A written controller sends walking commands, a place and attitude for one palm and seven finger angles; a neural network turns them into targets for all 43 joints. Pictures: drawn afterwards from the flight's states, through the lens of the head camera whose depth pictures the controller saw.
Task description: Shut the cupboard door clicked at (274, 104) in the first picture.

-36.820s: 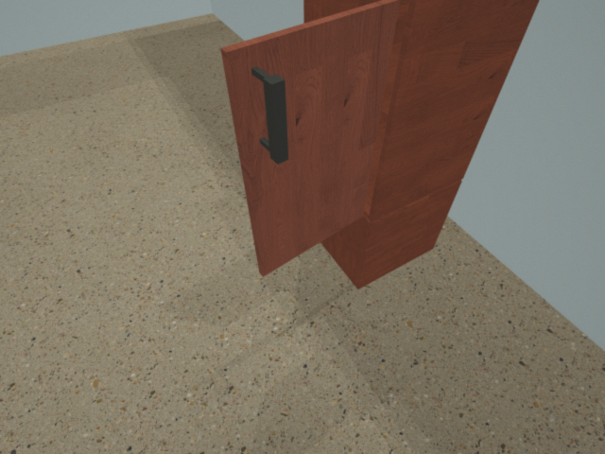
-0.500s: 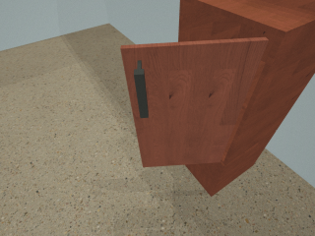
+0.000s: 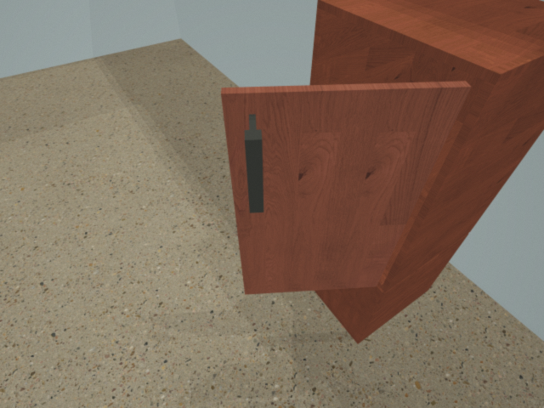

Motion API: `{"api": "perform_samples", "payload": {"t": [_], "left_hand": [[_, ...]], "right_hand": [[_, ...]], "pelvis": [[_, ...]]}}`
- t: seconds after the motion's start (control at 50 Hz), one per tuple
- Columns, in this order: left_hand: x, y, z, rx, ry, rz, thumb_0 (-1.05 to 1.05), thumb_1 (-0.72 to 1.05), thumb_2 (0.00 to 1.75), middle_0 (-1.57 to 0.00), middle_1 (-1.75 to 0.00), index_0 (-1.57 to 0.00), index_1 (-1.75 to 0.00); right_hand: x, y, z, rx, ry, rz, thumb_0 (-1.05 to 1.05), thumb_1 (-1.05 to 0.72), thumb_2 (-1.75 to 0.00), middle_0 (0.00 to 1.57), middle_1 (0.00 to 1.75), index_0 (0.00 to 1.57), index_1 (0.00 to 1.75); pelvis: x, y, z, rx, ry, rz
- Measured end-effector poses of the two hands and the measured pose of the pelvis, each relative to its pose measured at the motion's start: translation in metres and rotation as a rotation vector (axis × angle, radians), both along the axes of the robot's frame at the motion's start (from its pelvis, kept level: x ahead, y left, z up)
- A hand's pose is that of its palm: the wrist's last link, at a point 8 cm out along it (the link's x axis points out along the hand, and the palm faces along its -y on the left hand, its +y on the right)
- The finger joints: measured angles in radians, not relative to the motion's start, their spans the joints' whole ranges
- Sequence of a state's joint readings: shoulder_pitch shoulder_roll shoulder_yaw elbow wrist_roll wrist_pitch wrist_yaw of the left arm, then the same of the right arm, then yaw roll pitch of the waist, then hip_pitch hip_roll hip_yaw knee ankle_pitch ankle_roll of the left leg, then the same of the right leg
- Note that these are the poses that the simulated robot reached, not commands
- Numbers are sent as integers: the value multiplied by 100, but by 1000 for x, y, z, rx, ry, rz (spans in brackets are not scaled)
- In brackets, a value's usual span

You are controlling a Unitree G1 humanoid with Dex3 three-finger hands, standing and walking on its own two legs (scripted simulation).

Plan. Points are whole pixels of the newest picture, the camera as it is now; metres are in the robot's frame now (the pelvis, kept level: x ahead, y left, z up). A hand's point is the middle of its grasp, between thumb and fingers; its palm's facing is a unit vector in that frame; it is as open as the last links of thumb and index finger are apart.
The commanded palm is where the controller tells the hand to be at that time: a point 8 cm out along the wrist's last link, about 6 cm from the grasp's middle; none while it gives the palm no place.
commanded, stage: come to a stop and stand still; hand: left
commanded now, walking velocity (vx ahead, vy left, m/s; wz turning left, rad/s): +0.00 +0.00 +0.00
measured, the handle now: (254, 165) +0.44 +0.06 +0.14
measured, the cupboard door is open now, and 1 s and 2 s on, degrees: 60 60 60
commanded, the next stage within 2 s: look again from close up in 1.36 s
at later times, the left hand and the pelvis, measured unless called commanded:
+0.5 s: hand out of the picture +0.01 +0.13 -0.17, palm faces +0.04 -0.98 -0.17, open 7.3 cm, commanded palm none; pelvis +0.02 -0.03 +0.00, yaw +0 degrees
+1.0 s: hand out of the picture +0.00 +0.10 -0.17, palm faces +0.04 -0.98 -0.17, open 7.4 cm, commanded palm none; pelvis +0.02 -0.05 +0.00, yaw +1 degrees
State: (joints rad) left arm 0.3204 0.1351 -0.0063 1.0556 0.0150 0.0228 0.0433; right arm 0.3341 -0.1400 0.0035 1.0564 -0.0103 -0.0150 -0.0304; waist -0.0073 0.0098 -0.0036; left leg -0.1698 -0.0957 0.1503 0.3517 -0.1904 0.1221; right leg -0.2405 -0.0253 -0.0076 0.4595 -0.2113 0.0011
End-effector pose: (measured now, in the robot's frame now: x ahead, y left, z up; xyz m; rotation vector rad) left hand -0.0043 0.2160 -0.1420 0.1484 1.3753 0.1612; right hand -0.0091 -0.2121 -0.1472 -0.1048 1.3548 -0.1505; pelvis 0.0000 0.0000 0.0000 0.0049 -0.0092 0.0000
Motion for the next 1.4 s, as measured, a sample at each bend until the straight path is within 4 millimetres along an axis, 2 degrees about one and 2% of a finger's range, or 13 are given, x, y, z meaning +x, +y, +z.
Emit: {"api": "perform_samples", "payload": {"t": [0.2,0.34,0.7,1.16,1.4], "left_hand": [[-5,-20,-2,-28,41,20,0,91,90,-20,-30,-20,-29],[0,-31,-4,-37,47,17,1,92,90,-20,-30,-20,-29],[11,-43,-1,-15,27,12,1,92,90,-20,-30,-20,-29],[-2,-72,-1,-36,47,29,1,91,90,-20,-30,-20,-29],[0,-80,0,-34,50,33,0,91,90,-20,-30,-20,-29]], "right_hand": [[25,-17,3,-25,-16,18,1,-92,-90,20,30,20,30],[33,-26,6,-36,-15,21,0,-92,-90,20,30,20,30],[22,-33,1,-1,36,16,0,-91,-90,20,30,20,30],[15,-49,1,11,61,16,0,-91,-90,19,30,20,30],[17,-57,1,12,69,16,0,-91,-90,19,30,20,30]], "pelvis": [[13,-9,2,0,0,3],[18,-17,2,1,-5,4],[23,-37,3,4,-12,8],[22,-57,4,9,-7,12],[24,-66,3,10,0,13]]}}
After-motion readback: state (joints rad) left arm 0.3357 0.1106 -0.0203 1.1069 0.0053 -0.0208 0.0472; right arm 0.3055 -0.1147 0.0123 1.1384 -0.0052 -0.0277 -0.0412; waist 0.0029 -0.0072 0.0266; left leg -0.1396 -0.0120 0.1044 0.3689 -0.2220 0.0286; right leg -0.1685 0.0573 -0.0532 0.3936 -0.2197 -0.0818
